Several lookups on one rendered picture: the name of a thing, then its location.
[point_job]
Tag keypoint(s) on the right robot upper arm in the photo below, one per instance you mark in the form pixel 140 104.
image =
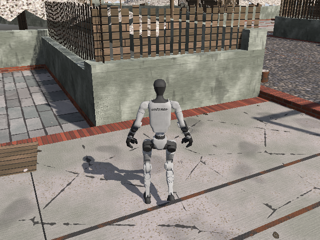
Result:
pixel 178 112

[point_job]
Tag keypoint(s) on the robot right hand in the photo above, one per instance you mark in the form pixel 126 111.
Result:
pixel 185 140

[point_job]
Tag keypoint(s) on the left robot upper arm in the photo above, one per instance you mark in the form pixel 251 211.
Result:
pixel 140 114

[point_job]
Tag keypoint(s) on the right robot forearm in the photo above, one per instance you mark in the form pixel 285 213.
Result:
pixel 186 131

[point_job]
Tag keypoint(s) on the robot left foot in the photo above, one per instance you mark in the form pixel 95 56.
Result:
pixel 148 198

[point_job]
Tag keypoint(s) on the humanoid robot torso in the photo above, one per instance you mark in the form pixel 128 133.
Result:
pixel 160 121

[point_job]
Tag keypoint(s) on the left robot forearm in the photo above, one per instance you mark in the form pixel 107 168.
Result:
pixel 132 131

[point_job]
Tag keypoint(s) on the robot left hand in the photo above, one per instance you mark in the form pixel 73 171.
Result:
pixel 133 140

